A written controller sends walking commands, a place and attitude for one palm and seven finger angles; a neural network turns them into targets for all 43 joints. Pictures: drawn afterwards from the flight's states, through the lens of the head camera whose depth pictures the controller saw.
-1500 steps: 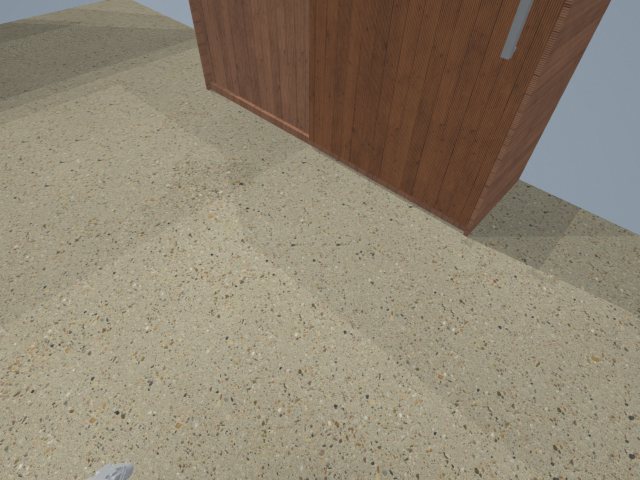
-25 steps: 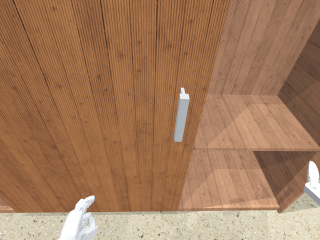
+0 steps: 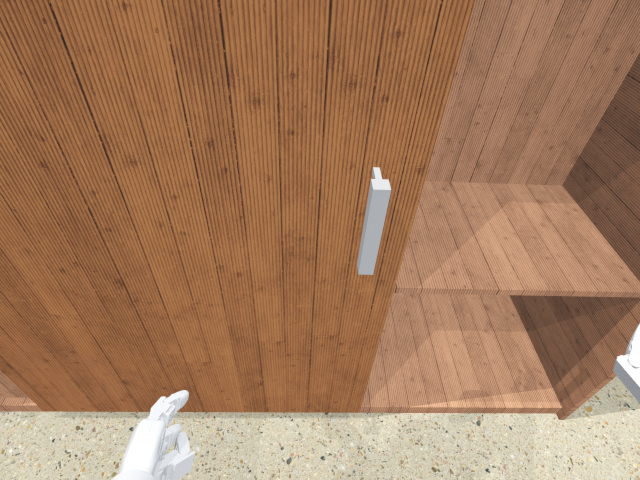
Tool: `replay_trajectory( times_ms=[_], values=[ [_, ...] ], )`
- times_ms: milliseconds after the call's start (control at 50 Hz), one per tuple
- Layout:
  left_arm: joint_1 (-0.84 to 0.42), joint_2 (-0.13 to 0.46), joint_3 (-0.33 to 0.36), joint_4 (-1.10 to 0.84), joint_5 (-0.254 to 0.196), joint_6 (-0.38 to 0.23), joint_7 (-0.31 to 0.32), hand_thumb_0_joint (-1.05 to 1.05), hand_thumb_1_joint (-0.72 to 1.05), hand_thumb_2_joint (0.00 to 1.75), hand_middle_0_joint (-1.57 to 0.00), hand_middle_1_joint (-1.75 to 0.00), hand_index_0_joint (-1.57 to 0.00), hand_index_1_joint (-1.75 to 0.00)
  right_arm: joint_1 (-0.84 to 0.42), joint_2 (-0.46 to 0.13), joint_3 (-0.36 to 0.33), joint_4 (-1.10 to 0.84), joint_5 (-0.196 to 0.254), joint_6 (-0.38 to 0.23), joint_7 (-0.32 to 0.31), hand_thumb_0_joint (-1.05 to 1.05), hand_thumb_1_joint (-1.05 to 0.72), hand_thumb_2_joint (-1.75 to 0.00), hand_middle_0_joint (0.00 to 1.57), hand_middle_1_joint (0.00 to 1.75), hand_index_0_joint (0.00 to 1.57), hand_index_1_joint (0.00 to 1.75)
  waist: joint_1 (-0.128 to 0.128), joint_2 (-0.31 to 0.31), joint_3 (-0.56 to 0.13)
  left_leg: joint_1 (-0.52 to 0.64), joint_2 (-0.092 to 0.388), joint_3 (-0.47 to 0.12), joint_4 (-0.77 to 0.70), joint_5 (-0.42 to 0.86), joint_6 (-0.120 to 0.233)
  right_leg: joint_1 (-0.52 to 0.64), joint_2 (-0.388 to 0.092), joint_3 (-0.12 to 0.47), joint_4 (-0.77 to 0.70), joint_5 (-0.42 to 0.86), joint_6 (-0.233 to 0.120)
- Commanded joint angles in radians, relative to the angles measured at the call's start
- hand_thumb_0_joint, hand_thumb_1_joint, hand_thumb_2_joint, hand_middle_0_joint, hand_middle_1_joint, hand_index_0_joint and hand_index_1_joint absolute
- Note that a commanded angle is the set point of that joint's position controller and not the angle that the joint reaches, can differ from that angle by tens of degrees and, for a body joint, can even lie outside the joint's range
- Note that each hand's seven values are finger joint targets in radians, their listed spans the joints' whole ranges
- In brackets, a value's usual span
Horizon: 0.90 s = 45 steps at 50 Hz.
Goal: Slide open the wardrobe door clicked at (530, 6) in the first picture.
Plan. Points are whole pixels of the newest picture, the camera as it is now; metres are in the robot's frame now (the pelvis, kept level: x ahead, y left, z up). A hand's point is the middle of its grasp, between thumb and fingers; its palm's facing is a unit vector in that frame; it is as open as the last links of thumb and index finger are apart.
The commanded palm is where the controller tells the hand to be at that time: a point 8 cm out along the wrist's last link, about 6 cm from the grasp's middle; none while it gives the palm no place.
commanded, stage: step back with the hand held close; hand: right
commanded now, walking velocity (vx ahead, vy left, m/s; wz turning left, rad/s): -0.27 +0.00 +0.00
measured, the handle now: (370, 222) +0.48 -0.09 +0.08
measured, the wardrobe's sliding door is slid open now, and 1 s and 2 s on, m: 0.66 0.66 0.66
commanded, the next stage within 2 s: stop stepping back and stand still in 1.06 s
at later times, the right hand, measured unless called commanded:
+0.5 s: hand out of the picture +0.15 -0.29 +0.15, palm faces +0.42 +0.79 -0.45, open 7.4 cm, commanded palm +0.09 -0.32 +0.17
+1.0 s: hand out of the picture +0.06 -0.30 +0.15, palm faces +0.45 +0.79 -0.43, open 7.4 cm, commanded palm +0.01 -0.34 +0.17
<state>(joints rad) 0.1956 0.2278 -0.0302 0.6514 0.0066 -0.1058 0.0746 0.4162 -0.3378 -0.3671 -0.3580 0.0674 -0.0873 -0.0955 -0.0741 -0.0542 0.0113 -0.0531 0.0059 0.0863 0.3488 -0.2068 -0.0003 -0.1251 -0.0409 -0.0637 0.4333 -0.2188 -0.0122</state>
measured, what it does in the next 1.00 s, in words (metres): walks backwards: left foot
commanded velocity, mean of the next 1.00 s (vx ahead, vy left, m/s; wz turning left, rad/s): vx -0.31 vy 0.00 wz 0.00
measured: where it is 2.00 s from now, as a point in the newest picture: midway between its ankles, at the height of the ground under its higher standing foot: outside the picture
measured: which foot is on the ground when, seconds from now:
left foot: down 0.00-0.70, up 0.72-0.84, down 0.86-1.00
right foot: down 0.00-1.00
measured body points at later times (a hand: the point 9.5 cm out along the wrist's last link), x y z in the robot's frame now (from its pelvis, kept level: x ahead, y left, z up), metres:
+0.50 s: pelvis -0.05 -0.02 -0.01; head -0.05 -0.03 +0.44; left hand +0.12 +0.21 -0.08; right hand +0.12 -0.33 +0.18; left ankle +0.00 +0.12 -0.74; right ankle +0.02 -0.11 -0.74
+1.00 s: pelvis -0.13 -0.03 -0.01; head -0.11 -0.06 +0.43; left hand +0.06 +0.19 -0.09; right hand +0.03 -0.34 +0.17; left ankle -0.13 +0.09 -0.74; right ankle -0.04 -0.11 -0.74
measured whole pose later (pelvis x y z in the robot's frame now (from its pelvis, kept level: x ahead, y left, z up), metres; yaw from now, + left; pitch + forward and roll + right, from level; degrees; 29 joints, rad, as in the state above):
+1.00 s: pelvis -0.13 -0.03 -0.01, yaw -1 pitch +1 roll +3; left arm 0.19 0.20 0.01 0.65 0.01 -0.12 0.07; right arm 0.51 -0.40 -0.40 -0.49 0.02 -0.27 -0.12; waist -0.05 0.00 0.01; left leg -0.25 -0.07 -0.05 0.51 -0.27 -0.01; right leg -0.43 -0.01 -0.03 0.56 -0.13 -0.04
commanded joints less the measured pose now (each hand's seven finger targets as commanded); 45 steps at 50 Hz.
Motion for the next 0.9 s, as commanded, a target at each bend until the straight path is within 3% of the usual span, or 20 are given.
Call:
replay_trajectory(
  times_ms=[0, 60, 120, 180, 240, 340, 400, 460, 480, 520, 580, 620, 660, 680, 740, 780, 800, 820, 860, 880],
  values=[
    [-0.144, 0.106, 0.048, -0.191, 0.007, -0.025, 0.007, 0.0, 0.9, 0.9, -0.2, -0.3, -0.2, -0.3, -0.073, -0.201, -0.097, -0.235, -0.013, -0.106, -0.015, 0.0, -0.9, -0.9, 0.2, 0.3, 0.2, 0.3, 0.039, 0.055, -0.021, -0.208, 0.107, -0.152, -0.124, 0.07, 0.019, -0.015, 0.013, 0.045, 0.017, 0.065, -0.029],
    [-0.123, 0.117, 0.062, -0.216, 0.005, -0.007, 0.009, 0.0, 0.9, 0.9, -0.2, -0.3, -0.2, -0.3, 0.007, -0.21, -0.112, -0.283, -0.013, -0.117, -0.022, 0.0, -0.9, -0.9, 0.2, 0.3, 0.2, 0.3, 0.041, -0.004, -0.128, -0.154, 0.091, -0.121, -0.031, 0.2, 0.01, -0.003, -0.009, 0.05, 0.005, 0.2, -0.026],
    [-0.117, 0.117, 0.072, -0.242, -0.001, 0.011, 0.013, 0.0, 0.9, 0.9, -0.2, -0.3, -0.2, -0.3, 0.071, -0.242, -0.157, -0.334, -0.008, -0.125, -0.027, 0.0, -0.9, -0.9, 0.2, 0.3, 0.2, 0.3, 0.04, 0.004, -0.202, -0.106, 0.07, -0.105, 0.043, 0.306, -0.002, -0.003, -0.031, 0.062, 0.003, 0.334, -0.028],
    [-0.117, 0.118, 0.077, -0.26, -0.003, 0.021, 0.02, 0.0, 0.9, 0.9, -0.2, -0.3, -0.2, -0.3, 0.101, -0.276, -0.199, -0.354, -0.004, -0.132, -0.032, 0.0, -0.9, -0.9, 0.2, 0.3, 0.2, 0.3, 0.039, 0.008, -0.212, -0.096, 0.052, -0.094, 0.094, 0.342, -0.008, -0.028, -0.045, 0.079, -0.007, 0.391, -0.028],
    [-0.106, 0.119, 0.08, -0.27, -0.008, 0.024, 0.022, 0.0, 0.9, 0.9, -0.2, -0.3, -0.2, -0.3, 0.114, -0.258, -0.194, -0.348, -0.003, -0.139, -0.033, 0.0, -0.9, -0.9, 0.2, 0.3, 0.2, 0.3, 0.04, 0.004, -0.192, -0.093, 0.038, -0.089, 0.133, 0.315, -0.014, -0.081, -0.065, 0.088, -0.027, 0.37, -0.032],
    [-0.097, 0.131, 0.081, -0.268, -0.009, 0.007, 0.022, 0.0, 0.9, 0.9, -0.2, -0.3, -0.2, -0.3, 0.095, -0.231, -0.176, -0.312, -0.012, -0.153, -0.034, 0.0, -0.9, -0.9, 0.2, 0.3, 0.2, 0.3, 0.044, -0.05, -0.127, -0.068, 0.023, -0.096, 0.187, 0.17, -0.016, -0.251, -0.098, 0.117, -0.093, 0.104, -0.055],
    [-0.087, 0.132, 0.081, -0.263, -0.01, -0.007, 0.022, 0.0, 0.9, 0.9, -0.2, -0.3, -0.2, -0.3, 0.074, -0.224, -0.17, -0.302, -0.023, -0.165, -0.038, 0.0, -0.9, -0.9, 0.2, 0.3, 0.2, 0.3, 0.053, -0.017, -0.091, -0.045, 0.032, -0.121, 0.174, 0.115, -0.011, -0.364, -0.089, 0.13, -0.109, -0.135, -0.065],
    [-0.077, 0.132, 0.082, -0.26, -0.009, -0.024, 0.019, 0.0, 0.9, 0.9, -0.2, -0.3, -0.2, -0.3, 0.039, -0.223, -0.164, -0.317, -0.036, -0.183, -0.043, 0.0, -0.9, -0.9, 0.2, 0.3, 0.2, 0.3, 0.059, 0.018, -0.046, -0.121, 0.049, -0.16, 0.097, -0.08, 0.001, -0.407, -0.065, 0.133, -0.083, -0.333, -0.066],
    [-0.079, 0.137, 0.085, -0.258, -0.003, -0.028, 0.021, 0.0, 0.9, 0.9, -0.2, -0.3, -0.2, -0.3, 0.022, -0.25, -0.182, -0.336, -0.041, -0.191, -0.046, 0.0, -0.9, -0.9, 0.2, 0.3, 0.2, 0.3, 0.06, 0.021, -0.036, -0.147, 0.055, -0.179, 0.065, -0.144, 0.006, -0.408, -0.056, 0.135, -0.069, -0.356, -0.066],
    [-0.063, 0.126, 0.082, -0.248, -0.001, -0.039, 0.019, 0.0, 0.9, 0.9, -0.2, -0.3, -0.2, -0.3, -0.001, -0.235, -0.162, -0.344, -0.044, -0.205, -0.052, 0.0, -0.9, -0.9, 0.2, 0.3, 0.2, 0.3, 0.065, 0.06, -0.026, -0.244, 0.082, -0.201, -0.001, -0.277, 0.024, -0.354, -0.035, 0.126, -0.009, -0.353, -0.051],
    [-0.054, 0.125, 0.077, -0.226, 0.007, -0.054, 0.022, 0.0, 0.9, 0.9, -0.2, -0.3, -0.2, -0.3, -0.02, -0.27, -0.176, -0.384, -0.043, -0.221, -0.067, 0.0, -0.9, -0.9, 0.2, 0.3, 0.2, 0.3, 0.072, 0.025, -0.042, -0.372, 0.098, -0.202, -0.034, -0.309, 0.041, -0.229, -0.015, 0.133, 0.043, -0.277, -0.034],
    [-0.05, 0.121, 0.072, -0.223, 0.007, -0.066, 0.025, 0.0, 0.9, 0.9, -0.2, -0.3, -0.2, -0.3, -0.025, -0.254, -0.166, -0.393, -0.042, -0.231, -0.071, 0.0, -0.9, -0.9, 0.2, 0.3, 0.2, 0.3, 0.073, -0.039, -0.068, -0.313, 0.049, -0.144, 0.044, -0.223, 0.018, -0.246, -0.043, 0.183, -0.052, -0.275, -0.038],
    [-0.06, 0.136, 0.076, -0.227, 0.004, -0.083, 0.031, 0.0, 0.9, 0.9, -0.2, -0.3, -0.2, -0.3, -0.016, -0.25, -0.185, -0.4, -0.052, -0.24, -0.071, 0.0, -0.9, -0.9, 0.2, 0.3, 0.2, 0.3, 0.061, -0.201, -0.111, -0.1, -0.042, -0.076, 0.276, -0.104, -0.014, -0.407, -0.138, 0.302, -0.247, -0.426, -0.075],
    [-0.07, 0.134, 0.079, -0.228, 0.006, -0.09, 0.034, 0.0, 0.9, 0.9, -0.2, -0.3, -0.2, -0.3, 0.009, -0.262, -0.204, -0.371, -0.059, -0.243, -0.068, 0.0, -0.9, -0.9, 0.2, 0.3, 0.2, 0.3, 0.051, -0.236, -0.121, -0.025, -0.068, -0.072, 0.383, -0.085, -0.021, -0.481, -0.186, 0.354, -0.306, -0.507, -0.099],
    [-0.061, 0.135, 0.094, -0.228, 0.003, -0.092, 0.022, 0.0, 0.9, 0.9, -0.2, -0.3, -0.2, -0.3, 0.06, -0.244, -0.208, -0.319, -0.057, -0.245, -0.055, 0.0, -0.9, -0.9, 0.2, 0.3, 0.2, 0.3, 0.05, -0.149, -0.101, 0.008, -0.082, -0.083, 0.405, -0.117, -0.009, -0.535, -0.21, 0.331, -0.28, -0.506, -0.118],
    [-0.071, 0.134, 0.094, -0.227, 0.005, -0.091, 0.017, 0.0, 0.9, 0.9, -0.2, -0.3, -0.2, -0.3, 0.106, -0.255, -0.22, -0.278, -0.049, -0.242, -0.049, 0.0, -0.9, -0.9, 0.2, 0.3, 0.2, 0.3, 0.049, -0.083, -0.046, -0.013, -0.071, -0.099, 0.273, -0.112, 0.003, -0.544, -0.179, 0.291, -0.214, -0.449, -0.108],
    [-0.079, 0.119, 0.089, -0.221, 0.007, -0.09, 0.012, 0.0, 0.9, 0.9, -0.2, -0.3, -0.2, -0.3, 0.097, -0.235, -0.189, -0.287, -0.044, -0.242, -0.043, 0.0, -0.9, -0.9, 0.2, 0.3, 0.2, 0.3, 0.054, -0.046, -0.016, -0.08, -0.048, -0.126, 0.167, -0.112, 0.019, -0.494, -0.139, 0.252, -0.164, -0.389, -0.081],
    [-0.083, 0.113, 0.089, -0.213, 0.009, -0.089, 0.008, 0.0, 0.9, 0.9, -0.2, -0.3, -0.2, -0.3, 0.094, -0.246, -0.188, -0.289, -0.036, -0.243, -0.041, 0.0, -0.9, -0.9, 0.2, 0.3, 0.2, 0.3, 0.057, 0.01, -0.003, -0.192, -0.004, -0.198, 0.049, -0.128, 0.044, -0.402, -0.082, 0.197, -0.076, -0.312, -0.045],
    [-0.074, 0.094, 0.082, -0.179, 0.017, -0.08, -0.005, 0.0, 0.9, 0.9, -0.2, -0.3, -0.2, -0.3, 0.046, -0.27, -0.176, -0.307, -0.019, -0.254, -0.04, 0.0, -0.9, -0.9, 0.2, 0.3, 0.2, 0.3, 0.068, 0.13, -0.03, -0.487, 0.166, -0.382, -0.107, -0.101, 0.11, -0.12, 0.001, 0.095, 0.193, -0.097, 0.015],
    [-0.052, 0.079, 0.078, -0.149, 0.028, -0.076, -0.008, 0.0, 0.9, 0.9, -0.2, -0.3, -0.2, -0.3, 0.004, -0.282, -0.179, -0.32, -0.022, -0.27, -0.049, 0.0, -0.9, -0.9, 0.2, 0.3, 0.2, 0.3, 0.077, 0.127, -0.105, -0.455, 0.236, -0.391, -0.087, 0.238, 0.122, -0.042, 0.003, 0.068, 0.252, 0.026, 0.023]
  ],
)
